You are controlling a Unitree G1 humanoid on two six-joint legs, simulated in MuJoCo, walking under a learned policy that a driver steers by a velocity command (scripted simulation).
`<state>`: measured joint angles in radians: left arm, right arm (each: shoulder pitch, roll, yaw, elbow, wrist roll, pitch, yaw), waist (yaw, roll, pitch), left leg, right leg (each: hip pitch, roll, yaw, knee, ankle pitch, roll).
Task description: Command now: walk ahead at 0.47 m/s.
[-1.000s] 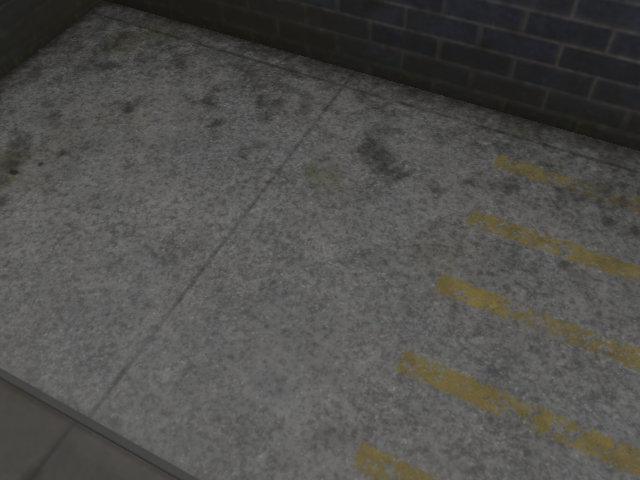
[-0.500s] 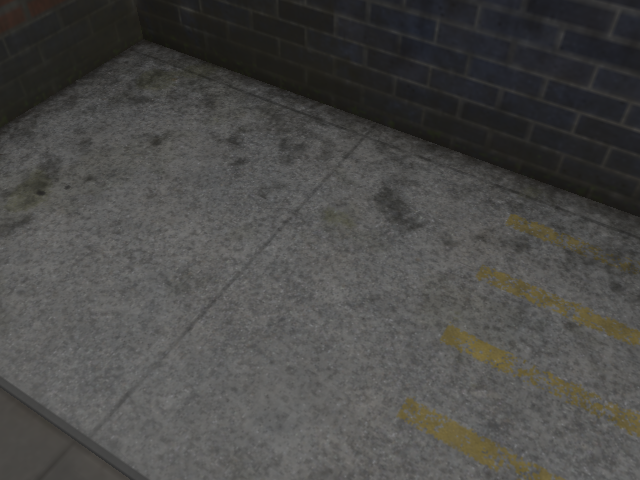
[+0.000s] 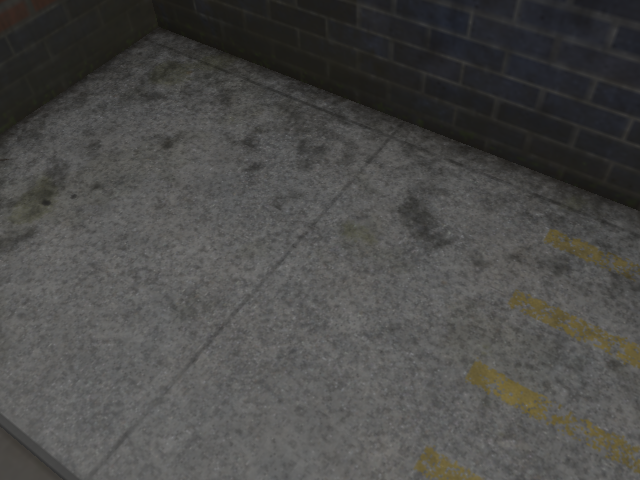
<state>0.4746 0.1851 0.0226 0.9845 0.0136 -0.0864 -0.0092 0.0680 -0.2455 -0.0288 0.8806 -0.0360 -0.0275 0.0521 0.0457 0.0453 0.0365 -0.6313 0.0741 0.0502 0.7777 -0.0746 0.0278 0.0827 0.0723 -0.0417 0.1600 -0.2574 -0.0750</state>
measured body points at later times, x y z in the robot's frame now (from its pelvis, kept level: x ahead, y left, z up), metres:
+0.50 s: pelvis +0.28 +0.04 +0.00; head +0.30 +0.05 +0.45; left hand +0.42 +0.28 -0.13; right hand +0.24 -0.21 -0.14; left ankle +0.23 +0.10 -0.74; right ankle +0.42 -0.12 -0.68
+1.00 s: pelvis +0.47 +0.00 +0.00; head +0.51 -0.03 +0.44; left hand +0.54 +0.26 -0.14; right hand +0.56 -0.27 -0.15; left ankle +0.53 +0.15 -0.68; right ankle +0.53 -0.06 -0.74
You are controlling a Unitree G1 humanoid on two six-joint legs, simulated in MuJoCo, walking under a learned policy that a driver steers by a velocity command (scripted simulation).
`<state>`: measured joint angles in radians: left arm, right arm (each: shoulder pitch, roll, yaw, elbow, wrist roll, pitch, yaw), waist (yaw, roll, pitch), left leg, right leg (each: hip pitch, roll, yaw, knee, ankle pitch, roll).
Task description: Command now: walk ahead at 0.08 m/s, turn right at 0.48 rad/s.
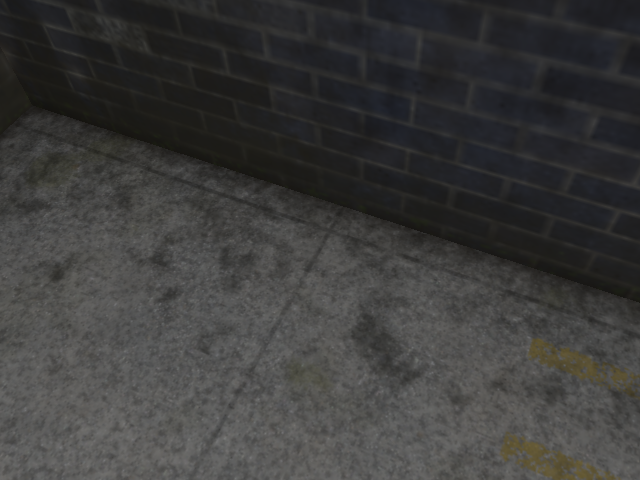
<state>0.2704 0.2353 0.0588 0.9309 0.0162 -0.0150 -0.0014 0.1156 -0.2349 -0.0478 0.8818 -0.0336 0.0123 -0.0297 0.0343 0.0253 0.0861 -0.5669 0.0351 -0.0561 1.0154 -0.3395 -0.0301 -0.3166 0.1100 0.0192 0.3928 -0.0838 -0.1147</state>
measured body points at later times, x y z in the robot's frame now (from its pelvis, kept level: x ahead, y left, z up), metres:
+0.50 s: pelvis +0.03 +0.06 +0.01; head +0.06 +0.08 +0.46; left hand +0.19 +0.31 -0.14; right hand +0.06 -0.24 -0.09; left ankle +0.04 +0.14 -0.74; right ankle -0.04 -0.06 -0.65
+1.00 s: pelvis -0.01 +0.02 +0.01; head +0.01 -0.03 +0.45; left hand +0.25 +0.18 -0.09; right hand -0.08 -0.27 -0.13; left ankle +0.08 +0.15 -0.66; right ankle -0.04 -0.04 -0.74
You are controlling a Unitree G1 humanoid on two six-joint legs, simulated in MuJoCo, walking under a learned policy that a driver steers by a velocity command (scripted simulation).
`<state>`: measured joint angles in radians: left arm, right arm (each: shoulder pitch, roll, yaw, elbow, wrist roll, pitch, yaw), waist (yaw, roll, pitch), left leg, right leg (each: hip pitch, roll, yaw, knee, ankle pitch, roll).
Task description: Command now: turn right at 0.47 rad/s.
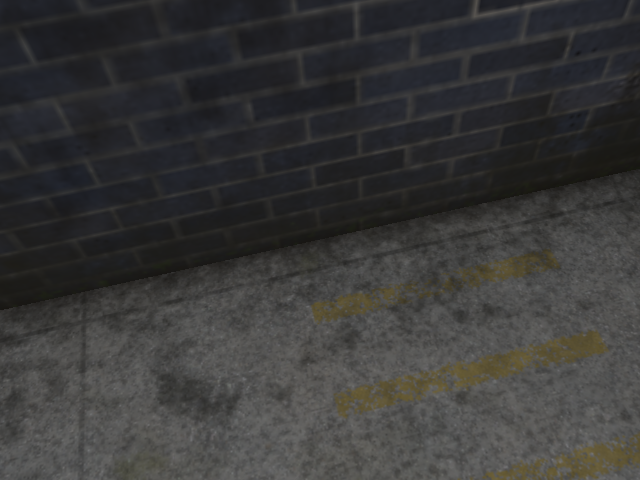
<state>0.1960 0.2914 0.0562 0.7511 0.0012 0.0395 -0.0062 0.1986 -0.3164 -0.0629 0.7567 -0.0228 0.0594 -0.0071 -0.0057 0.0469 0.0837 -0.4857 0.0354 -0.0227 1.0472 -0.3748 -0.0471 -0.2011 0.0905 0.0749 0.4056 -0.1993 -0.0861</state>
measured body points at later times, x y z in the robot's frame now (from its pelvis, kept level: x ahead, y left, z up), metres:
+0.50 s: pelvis +0.08 +0.04 +0.00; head +0.09 +0.06 +0.45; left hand +0.20 +0.30 -0.13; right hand +0.08 -0.23 -0.11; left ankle +0.03 +0.12 -0.74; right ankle +0.09 -0.10 -0.68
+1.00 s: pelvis +0.28 -0.03 +0.00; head +0.32 -0.05 +0.44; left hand +0.39 +0.21 -0.13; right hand +0.31 -0.29 -0.15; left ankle +0.26 +0.12 -0.68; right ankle +0.34 -0.09 -0.74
